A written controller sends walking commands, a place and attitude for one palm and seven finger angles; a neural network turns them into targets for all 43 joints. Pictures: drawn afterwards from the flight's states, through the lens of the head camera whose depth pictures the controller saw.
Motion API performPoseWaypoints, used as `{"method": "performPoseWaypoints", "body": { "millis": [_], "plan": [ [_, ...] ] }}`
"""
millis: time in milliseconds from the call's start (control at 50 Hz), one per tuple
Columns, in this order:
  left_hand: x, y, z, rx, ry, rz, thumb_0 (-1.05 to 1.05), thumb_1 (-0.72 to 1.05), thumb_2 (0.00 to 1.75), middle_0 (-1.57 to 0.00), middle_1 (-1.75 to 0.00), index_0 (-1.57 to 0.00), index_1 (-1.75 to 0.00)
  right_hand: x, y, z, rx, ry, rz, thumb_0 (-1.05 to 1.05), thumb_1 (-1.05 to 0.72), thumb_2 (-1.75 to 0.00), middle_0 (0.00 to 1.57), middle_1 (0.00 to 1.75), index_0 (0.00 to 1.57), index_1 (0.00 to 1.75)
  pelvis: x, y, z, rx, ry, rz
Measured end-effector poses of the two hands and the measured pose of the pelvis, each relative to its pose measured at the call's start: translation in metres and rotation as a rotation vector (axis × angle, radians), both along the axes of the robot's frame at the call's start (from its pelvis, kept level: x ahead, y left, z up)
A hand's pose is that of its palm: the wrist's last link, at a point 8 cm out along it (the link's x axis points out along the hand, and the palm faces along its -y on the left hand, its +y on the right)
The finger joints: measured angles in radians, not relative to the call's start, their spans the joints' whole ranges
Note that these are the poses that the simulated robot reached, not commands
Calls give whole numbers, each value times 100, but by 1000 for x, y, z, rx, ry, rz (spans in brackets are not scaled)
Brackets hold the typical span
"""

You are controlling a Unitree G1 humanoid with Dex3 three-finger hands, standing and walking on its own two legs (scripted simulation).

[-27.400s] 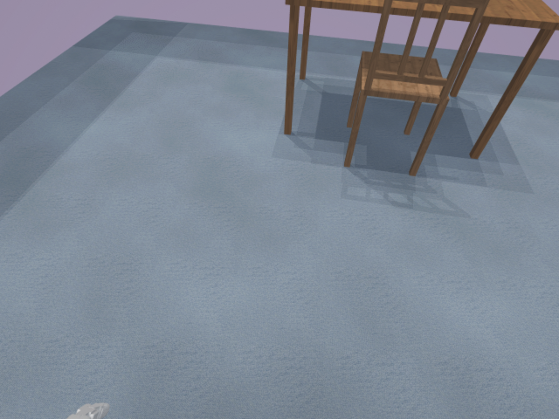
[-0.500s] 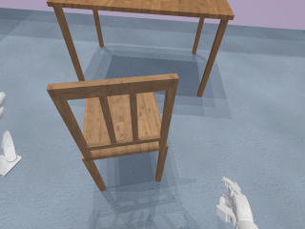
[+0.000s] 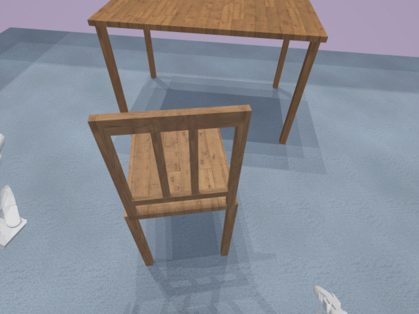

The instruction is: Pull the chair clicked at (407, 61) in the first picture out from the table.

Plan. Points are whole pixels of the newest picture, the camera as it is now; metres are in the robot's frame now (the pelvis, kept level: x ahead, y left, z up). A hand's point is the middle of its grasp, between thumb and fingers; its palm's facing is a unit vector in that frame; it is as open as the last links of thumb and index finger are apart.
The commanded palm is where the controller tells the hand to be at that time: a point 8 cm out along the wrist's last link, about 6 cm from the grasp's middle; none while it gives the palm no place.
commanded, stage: let the arm hang, fingers relaxed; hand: left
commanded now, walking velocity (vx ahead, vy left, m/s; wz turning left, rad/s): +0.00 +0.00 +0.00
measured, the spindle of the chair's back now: (161, 167) +0.51 +0.15 -0.07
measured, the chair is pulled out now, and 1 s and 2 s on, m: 0.65 0.65 0.65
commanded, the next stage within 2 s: look to check the result in 1.18 s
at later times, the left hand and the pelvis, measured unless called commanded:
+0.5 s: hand out of the picture +0.02 +0.17 -0.17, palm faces +0.05 -0.98 -0.19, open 6.8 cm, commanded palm none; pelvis +0.00 -0.01 +0.00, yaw +1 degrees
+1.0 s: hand out of the picture -0.02 +0.12 -0.17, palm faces +0.05 -0.99 -0.16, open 7.3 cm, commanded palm none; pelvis +0.00 -0.03 +0.00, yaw +0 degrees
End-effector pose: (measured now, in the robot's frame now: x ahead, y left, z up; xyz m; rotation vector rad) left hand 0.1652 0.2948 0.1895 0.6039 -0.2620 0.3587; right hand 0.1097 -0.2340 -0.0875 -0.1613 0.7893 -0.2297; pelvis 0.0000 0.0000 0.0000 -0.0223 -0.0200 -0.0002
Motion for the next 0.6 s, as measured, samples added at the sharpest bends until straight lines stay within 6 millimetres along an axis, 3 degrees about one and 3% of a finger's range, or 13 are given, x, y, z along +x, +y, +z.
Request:
{"method": "performPoseWaypoints", "body": {
  "millis": [80,120,180,220,280,320,340,420,600],
  "plan": [
    [2,1,4,15,27,3,1,89,90,-21,-30,-22,-30,12,6,0,30,3,24,1,-90,-90,20,30,20,30,5,-2,4,-3,13,-8],
    [10,4,-23,-8,131,18,0,89,90,-21,-30,-21,-30,19,6,-8,45,16,66,1,-90,-90,20,30,20,30,5,0,2,0,29,3],
    [18,6,-116,-231,447,110,0,90,90,-20,-30,-21,-30,21,7,-27,63,98,103,1,-90,-90,20,30,20,30,3,3,-1,9,35,14],
    [7,-9,-187,-381,699,156,0,90,90,-20,-30,-20,-30,17,9,-34,69,151,113,1,-90,-90,20,30,20,30,2,3,-2,16,27,15],
    [-35,-54,-273,-543,1059,150,0,91,90,-19,-30,-20,-30,2,9,-35,65,219,106,1,-90,-90,20,30,20,30,1,-1,-3,24,8,11],
    [-72,-88,-309,-623,1257,121,0,91,90,-19,-30,-20,-30,-13,8,-33,54,268,92,0,-90,-90,20,30,20,30,1,-3,-1,23,-3,8],
    [-86,-96,-318,-683,1284,150,-1,94,90,-20,-30,-20,-30,-21,6,-33,46,298,87,0,-90,-90,20,30,20,30,0,-5,-1,20,-4,12],
    [-114,-86,-327,-695,1324,220,-8,104,90,-21,-30,-21,-30,-57,-4,-33,13,428,63,0,-92,-90,20,30,20,30,-3,-12,3,7,-2,26],
    [-190,-68,-322,-621,1559,346,-3,96,90,-20,-30,-21,-30,-119,-13,-45,47,593,3,0,-92,-90,20,30,20,30,-3,-14,6,9,-6,19]
  ]
}}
